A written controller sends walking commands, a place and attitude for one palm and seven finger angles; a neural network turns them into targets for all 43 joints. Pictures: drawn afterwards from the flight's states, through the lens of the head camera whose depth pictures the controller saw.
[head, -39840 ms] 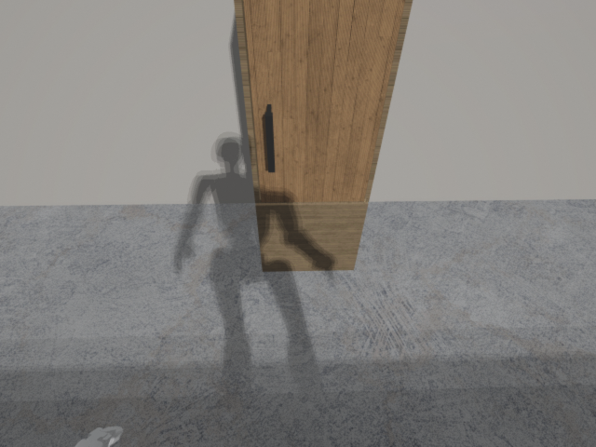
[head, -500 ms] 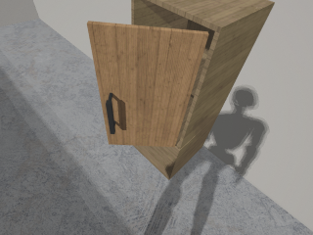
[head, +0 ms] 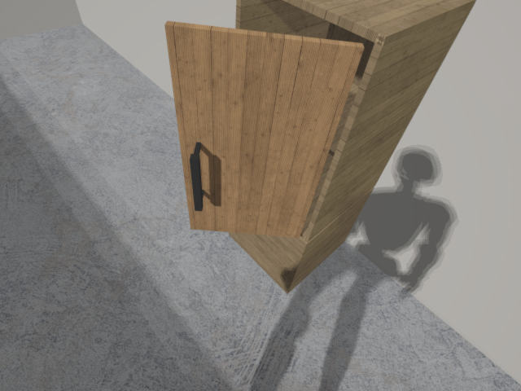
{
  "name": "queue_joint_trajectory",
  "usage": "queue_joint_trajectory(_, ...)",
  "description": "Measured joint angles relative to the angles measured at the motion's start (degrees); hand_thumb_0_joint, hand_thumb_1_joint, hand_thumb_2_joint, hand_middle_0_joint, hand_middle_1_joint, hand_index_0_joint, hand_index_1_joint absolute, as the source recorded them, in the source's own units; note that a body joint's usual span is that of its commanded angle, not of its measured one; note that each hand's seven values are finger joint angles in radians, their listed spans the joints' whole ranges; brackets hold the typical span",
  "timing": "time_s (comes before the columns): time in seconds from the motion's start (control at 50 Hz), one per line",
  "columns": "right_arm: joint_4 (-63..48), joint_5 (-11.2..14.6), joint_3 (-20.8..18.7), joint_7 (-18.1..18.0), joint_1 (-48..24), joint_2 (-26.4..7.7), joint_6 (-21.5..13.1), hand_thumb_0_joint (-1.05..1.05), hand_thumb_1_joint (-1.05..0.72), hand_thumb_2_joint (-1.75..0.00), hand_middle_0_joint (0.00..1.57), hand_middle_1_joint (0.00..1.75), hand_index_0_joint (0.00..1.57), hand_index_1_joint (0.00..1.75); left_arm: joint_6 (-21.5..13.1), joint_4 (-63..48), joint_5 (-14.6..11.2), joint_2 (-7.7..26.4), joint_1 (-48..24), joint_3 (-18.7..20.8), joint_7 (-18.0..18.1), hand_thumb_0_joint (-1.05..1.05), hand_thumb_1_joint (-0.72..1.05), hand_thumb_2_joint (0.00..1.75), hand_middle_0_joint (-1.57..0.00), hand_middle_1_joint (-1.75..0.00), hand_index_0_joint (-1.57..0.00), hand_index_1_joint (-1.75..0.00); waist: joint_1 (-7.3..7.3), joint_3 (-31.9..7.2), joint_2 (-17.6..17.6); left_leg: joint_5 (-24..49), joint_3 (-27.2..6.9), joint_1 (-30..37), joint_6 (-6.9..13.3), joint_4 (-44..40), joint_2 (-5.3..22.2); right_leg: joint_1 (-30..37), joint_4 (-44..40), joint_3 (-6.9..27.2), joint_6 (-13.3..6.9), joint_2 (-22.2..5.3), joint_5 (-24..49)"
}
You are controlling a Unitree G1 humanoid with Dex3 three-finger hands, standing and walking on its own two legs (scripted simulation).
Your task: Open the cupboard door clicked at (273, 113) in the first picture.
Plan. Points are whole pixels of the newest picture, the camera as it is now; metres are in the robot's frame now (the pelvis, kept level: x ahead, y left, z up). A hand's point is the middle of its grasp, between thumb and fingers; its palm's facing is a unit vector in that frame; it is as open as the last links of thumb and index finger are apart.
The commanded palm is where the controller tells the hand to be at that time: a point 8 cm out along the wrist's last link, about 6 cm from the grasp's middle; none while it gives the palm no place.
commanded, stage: come to a stop and stand still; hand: left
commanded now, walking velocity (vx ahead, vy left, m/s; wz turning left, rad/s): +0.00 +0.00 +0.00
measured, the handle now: (198, 178) +0.57 +0.18 -0.08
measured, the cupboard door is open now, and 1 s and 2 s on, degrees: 45 45 45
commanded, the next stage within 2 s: look again from close up in 1.40 s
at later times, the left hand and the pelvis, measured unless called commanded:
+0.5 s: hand out of the picture -0.05 +0.17 -0.17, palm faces +0.02 -0.99 -0.14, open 7.4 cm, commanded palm none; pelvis -0.03 +0.02 +0.01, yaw -1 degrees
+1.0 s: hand out of the picture -0.10 +0.14 -0.17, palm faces +0.04 -0.99 -0.13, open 7.4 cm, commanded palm none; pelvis -0.04 +0.00 +0.01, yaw -1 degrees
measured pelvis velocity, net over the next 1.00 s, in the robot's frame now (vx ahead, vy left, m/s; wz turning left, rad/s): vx -0.04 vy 0.00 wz -0.01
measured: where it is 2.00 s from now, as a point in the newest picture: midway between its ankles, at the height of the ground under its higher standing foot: outside the picture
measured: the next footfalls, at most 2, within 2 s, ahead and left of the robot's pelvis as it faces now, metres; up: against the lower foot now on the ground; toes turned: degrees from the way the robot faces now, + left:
right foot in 0.20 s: +0.04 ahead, -0.11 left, +0.00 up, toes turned +1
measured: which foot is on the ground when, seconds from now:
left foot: down 0.00-1.00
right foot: up 0.00-0.18, down 0.20-1.00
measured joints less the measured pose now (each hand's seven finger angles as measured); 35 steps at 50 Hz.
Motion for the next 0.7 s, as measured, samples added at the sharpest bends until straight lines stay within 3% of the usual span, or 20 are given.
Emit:
queue_joint_trajectory(0.08, 0.9, 0.0, 0.6, -0.8, -0.4, 0.2, -0.2, 0.01, -0.92, -0.90, 0.20, 0.30, 0.20, 0.30, -0.8, 1.2, -0.1, -0.3, 1.4, -0.5, -0.1, 0.01, 0.92, 0.90, -0.20, -0.30, -0.20, -0.30, 0.25, -0.7, 0.5, 3.0, 0.2, 1.5, 0.6, -4.9, -0.8, 3.1, -0.1, -1.1, 0.3, 0.7, 0.1)
queue_joint_trajectory(0.14, 1.4, 0.1, 0.7, -0.9, -0.6, -0.1, -0.6, 0.01, -0.94, -0.90, 0.20, 0.30, 0.20, 0.30, -1.0, 2.3, -0.3, -0.6, 2.2, -1.1, 0.0, 0.01, 0.92, 0.90, -0.20, -0.30, -0.19, -0.30, 0.16, -0.7, 1.0, 4.0, 0.7, 1.8, 1.0, -6.4, -1.6, 7.7, -7.5, -2.0, 0.5, 0.8, -0.6)
queue_joint_trajectory(0.24, 3.3, 0.7, 0.9, -1.0, -0.8, -0.8, -0.8, 0.01, -0.94, -0.90, 0.20, 0.30, 0.20, 0.30, -2.2, 4.6, -0.5, -1.9, 3.1, -2.1, 0.5, 0.01, 0.91, 0.90, -0.20, -0.30, -0.19, -0.30, 0.27, -0.5, 2.4, 3.7, 1.5, 0.8, 1.0, -5.1, -2.2, 14.4, -21.1, -1.9, 0.8, 1.2, 5.5)
queue_joint_trajectory(0.38, 5.6, 0.8, 1.8, -0.3, 0.3, -0.5, -0.7, 0.01, -0.93, -0.90, 0.20, 0.30, 0.20, 0.30, -2.8, 6.4, -0.8, -3.1, 5.3, -3.4, 0.5, 0.01, 0.91, 0.90, -0.20, -0.30, -0.19, -0.30, -0.49, -0.5, 3.2, 6.0, 1.6, 2.6, 0.9, -8.2, -2.1, 15.6, -23.2, -1.8, 0.9, 1.5, 7.4)
queue_joint_trajectory(0.7, 7.8, 0.7, 1.6, -0.1, 3.1, 1.6, 0.0, 0.01, -0.91, -0.90, 0.20, 0.30, 0.20, 0.30, -2.8, 7.6, -0.2, -4.8, 8.9, -3.3, 0.6, 0.01, 0.91, 0.90, -0.20, -0.30, -0.19, -0.30, -0.19, -0.8, 2.7, 9.1, 1.7, 1.6, 0.6, -11.2, -2.8, 12.8, -22.1, -1.7, 0.6, 0.8, 8.6)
